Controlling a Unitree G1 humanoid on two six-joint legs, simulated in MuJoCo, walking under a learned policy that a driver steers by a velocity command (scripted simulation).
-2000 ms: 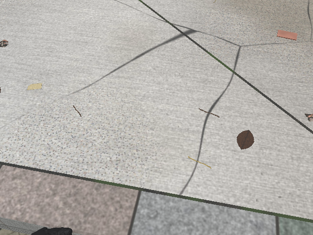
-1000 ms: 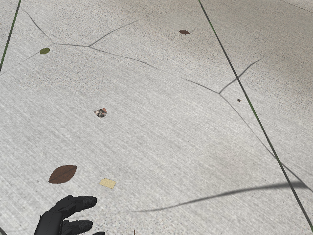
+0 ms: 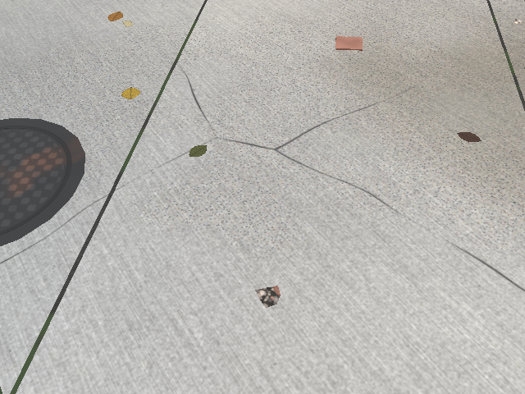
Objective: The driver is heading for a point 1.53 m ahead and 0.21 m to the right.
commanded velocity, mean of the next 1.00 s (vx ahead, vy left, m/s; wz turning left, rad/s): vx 0.01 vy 0.00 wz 0.01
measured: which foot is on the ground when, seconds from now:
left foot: down 0.00-1.00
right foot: down 0.00-1.00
